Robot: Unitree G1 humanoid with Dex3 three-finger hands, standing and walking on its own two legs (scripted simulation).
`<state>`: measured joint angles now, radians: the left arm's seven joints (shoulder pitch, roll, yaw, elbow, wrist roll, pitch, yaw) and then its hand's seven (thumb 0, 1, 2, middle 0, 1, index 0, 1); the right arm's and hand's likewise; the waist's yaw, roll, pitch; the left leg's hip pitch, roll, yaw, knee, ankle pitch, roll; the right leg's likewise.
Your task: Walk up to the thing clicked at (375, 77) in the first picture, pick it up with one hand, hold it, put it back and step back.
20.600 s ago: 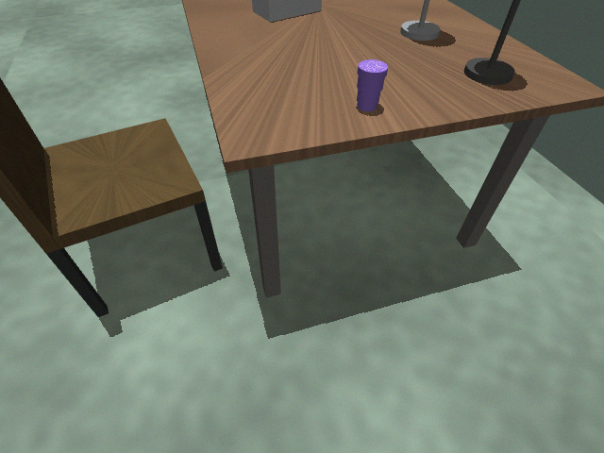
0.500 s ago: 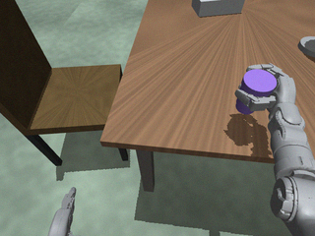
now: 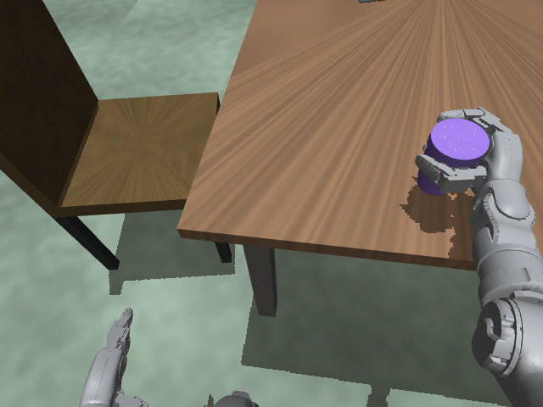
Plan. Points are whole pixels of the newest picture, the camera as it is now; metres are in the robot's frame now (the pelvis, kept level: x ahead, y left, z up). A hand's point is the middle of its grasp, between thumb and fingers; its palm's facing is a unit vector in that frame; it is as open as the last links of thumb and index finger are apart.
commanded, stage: lower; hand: right
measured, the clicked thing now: (445, 162) +0.49 -0.18 +0.08
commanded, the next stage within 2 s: loosen in 0.44 s
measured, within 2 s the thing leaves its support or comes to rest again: rests again in 0.52 s
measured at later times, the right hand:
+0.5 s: hand (448, 161) +0.50 -0.18 +0.08, palm faces +0.11 +0.99 +0.02, open 9.4 cm
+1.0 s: hand (449, 160) +0.50 -0.19 +0.08, palm faces +0.11 +0.99 +0.02, open 13.0 cm
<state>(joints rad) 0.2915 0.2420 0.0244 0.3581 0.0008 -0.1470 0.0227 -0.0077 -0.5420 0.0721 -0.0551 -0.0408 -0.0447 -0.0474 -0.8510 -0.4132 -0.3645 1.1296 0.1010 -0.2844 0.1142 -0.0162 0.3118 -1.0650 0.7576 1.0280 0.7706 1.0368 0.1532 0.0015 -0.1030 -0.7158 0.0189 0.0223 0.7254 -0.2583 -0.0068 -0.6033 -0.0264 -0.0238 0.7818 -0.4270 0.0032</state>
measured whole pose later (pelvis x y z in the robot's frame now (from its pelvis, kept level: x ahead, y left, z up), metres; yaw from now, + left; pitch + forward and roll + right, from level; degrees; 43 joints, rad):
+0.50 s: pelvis -0.01 +0.00 -0.02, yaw +0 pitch +18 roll +1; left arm 0.32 0.25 0.02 0.24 0.02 -0.13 0.01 -0.01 -0.54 0.07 -0.06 -0.04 -0.05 -0.05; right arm -0.93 -0.48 -0.42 1.20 0.06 -0.32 0.12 -0.02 0.32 -1.08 0.76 1.04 0.77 1.05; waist 0.19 0.00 -0.11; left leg -0.87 0.02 0.03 0.85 -0.29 -0.01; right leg -0.76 -0.03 -0.01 0.93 -0.47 0.00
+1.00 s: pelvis -0.02 +0.00 -0.03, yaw +0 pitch +19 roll +1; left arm 0.34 0.26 0.00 0.18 0.03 -0.12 0.02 -0.01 -0.53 0.07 -0.06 -0.05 -0.05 -0.05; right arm -0.95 -0.52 -0.43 1.22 0.06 -0.31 0.13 -0.01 0.56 -0.37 0.74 0.59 0.75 0.59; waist 0.21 -0.01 -0.11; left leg -0.92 0.01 0.03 0.88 -0.29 0.00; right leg -0.82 -0.04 -0.01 0.98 -0.49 0.00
